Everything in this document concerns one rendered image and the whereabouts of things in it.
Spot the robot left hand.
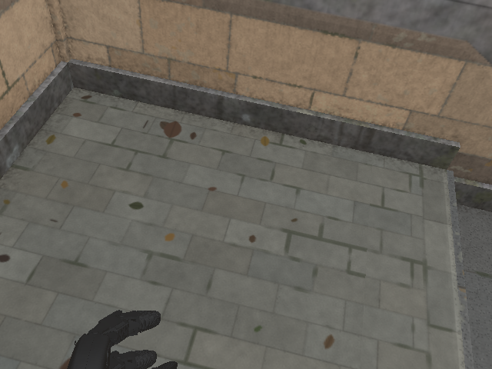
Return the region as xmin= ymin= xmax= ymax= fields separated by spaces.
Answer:
xmin=67 ymin=310 xmax=178 ymax=369

